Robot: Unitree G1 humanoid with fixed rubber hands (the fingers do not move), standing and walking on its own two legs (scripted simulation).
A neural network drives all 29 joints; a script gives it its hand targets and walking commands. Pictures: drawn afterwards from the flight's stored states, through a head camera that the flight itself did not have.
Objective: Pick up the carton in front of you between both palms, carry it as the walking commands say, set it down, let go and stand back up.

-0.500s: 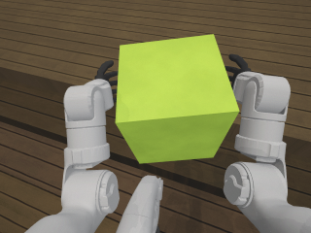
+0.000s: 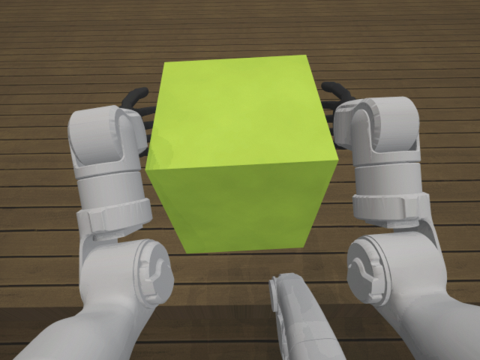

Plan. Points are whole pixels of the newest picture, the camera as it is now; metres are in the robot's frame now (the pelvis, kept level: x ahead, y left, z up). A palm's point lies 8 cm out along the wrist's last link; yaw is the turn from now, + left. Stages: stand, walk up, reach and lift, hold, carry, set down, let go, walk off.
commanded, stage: carry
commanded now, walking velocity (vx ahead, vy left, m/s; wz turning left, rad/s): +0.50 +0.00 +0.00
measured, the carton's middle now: (240, 163) +0.39 -0.04 +0.14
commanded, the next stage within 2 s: none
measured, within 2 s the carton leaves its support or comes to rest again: neither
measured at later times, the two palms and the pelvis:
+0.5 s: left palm out of the picture +0.66 +0.11 +0.35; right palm out of the picture +0.69 -0.19 +0.34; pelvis +0.29 -0.07 +0.14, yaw +0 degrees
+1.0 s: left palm out of the picture +0.98 +0.08 +0.47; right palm out of the picture +0.96 -0.22 +0.47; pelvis +0.59 -0.04 +0.27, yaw -2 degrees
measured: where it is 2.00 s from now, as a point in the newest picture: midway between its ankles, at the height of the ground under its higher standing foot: (221, 148)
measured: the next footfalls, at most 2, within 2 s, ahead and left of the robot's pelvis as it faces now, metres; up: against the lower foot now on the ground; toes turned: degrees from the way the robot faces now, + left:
right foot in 0.08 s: +0.23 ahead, -0.16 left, +0.14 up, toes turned -5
left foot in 0.62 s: +0.63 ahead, +0.04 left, +0.28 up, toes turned +6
